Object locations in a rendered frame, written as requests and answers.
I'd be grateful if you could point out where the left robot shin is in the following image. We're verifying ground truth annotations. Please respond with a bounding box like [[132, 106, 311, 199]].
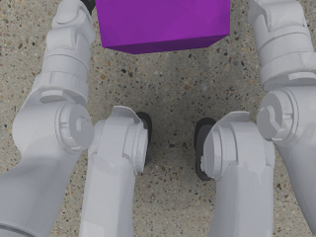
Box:
[[88, 106, 141, 158]]

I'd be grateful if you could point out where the right robot shin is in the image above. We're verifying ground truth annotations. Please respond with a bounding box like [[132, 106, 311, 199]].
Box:
[[200, 111, 276, 179]]

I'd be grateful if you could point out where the robot shin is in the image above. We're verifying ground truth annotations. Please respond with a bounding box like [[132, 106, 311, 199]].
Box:
[[200, 111, 276, 179], [88, 106, 141, 158]]

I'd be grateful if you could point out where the carton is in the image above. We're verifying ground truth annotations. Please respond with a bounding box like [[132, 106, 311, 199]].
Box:
[[95, 0, 231, 54]]

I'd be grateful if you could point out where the right robot forearm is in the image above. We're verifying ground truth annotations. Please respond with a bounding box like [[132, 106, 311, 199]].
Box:
[[247, 0, 316, 93]]

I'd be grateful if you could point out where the robot left hand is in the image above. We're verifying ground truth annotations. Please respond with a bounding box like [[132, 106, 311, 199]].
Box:
[[80, 0, 96, 16]]

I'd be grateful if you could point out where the robot left upper arm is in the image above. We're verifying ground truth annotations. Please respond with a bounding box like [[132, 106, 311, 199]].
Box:
[[0, 100, 95, 237]]

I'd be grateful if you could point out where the left robot forearm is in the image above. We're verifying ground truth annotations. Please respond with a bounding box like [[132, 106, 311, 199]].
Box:
[[12, 0, 96, 136]]

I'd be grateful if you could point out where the robot right upper arm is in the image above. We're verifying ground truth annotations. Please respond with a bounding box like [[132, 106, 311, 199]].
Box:
[[256, 86, 316, 236]]

